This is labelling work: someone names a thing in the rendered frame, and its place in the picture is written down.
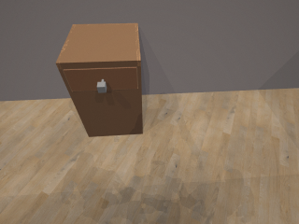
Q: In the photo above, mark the drawer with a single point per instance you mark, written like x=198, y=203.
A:
x=116, y=78

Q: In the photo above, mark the handle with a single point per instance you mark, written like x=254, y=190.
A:
x=101, y=86

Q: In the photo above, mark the cabinet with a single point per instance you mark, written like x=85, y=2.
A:
x=105, y=45

